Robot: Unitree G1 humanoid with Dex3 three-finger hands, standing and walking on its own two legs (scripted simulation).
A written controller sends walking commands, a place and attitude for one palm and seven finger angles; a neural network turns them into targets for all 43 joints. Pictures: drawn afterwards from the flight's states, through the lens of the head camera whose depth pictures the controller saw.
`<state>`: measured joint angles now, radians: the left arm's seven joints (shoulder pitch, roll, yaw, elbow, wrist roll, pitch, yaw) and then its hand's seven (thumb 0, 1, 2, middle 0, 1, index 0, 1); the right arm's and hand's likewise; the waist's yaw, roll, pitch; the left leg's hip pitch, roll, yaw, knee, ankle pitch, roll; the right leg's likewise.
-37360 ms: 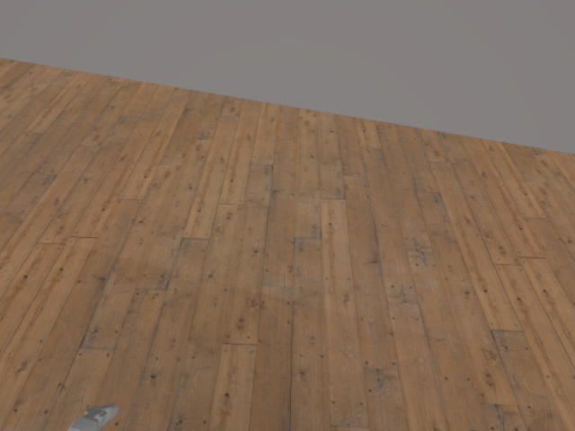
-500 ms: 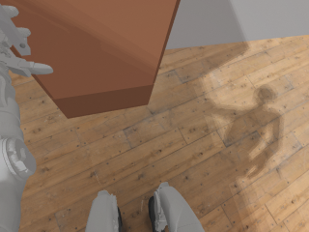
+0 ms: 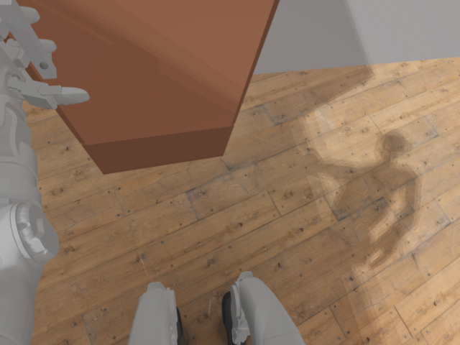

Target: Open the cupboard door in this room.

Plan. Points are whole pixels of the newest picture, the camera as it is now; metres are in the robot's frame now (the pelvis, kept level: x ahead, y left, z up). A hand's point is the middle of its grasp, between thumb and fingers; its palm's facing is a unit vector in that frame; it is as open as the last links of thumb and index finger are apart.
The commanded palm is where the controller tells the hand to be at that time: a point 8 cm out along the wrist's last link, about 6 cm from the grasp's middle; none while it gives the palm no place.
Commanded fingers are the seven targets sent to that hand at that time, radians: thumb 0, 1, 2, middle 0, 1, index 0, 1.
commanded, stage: close the thumb around the handle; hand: left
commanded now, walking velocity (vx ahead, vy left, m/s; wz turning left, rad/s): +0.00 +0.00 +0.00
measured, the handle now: (29, 31) +0.59 +0.25 +0.06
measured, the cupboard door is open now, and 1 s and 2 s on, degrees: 0 6 41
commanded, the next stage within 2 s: pull the door open along its arc in 0.54 s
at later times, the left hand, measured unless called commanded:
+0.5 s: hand (46, 67) +0.54 +0.23 +0.05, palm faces +0.13 -0.99 -0.01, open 6.1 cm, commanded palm +0.51 +0.26 +0.05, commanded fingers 0.00 0.90 0.90 -0.40 -1.35 -0.40 -1.35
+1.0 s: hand (56, 91) +0.50 +0.21 +0.05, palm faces +0.10 -0.99 -0.01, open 6.0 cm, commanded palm +0.44 +0.25 +0.05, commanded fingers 0.00 0.90 0.90 -0.40 -1.35 -0.40 -1.35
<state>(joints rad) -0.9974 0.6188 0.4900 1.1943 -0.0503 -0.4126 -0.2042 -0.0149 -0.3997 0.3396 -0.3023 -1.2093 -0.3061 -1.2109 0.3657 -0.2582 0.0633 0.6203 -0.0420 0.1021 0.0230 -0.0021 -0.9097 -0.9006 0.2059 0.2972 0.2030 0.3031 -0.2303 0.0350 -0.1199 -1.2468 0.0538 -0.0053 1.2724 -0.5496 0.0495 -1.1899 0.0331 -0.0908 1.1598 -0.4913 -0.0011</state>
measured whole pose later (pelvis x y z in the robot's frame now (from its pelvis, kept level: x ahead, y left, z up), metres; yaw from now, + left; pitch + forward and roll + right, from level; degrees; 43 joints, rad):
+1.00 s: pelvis +0.01 -0.01 +0.02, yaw +0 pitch +27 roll -4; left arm -0.71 0.48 0.44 0.97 -0.13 -0.44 -0.20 0.01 0.73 0.80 -0.30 -1.32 -0.31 -1.32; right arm 0.37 -0.24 0.04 0.60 -0.01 0.12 0.04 0.00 -0.91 -0.90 0.21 0.30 0.20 0.30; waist -0.18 0.03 -0.14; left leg -1.11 0.06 0.03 1.19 -0.54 0.04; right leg -1.09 0.04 -0.05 1.10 -0.49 -0.01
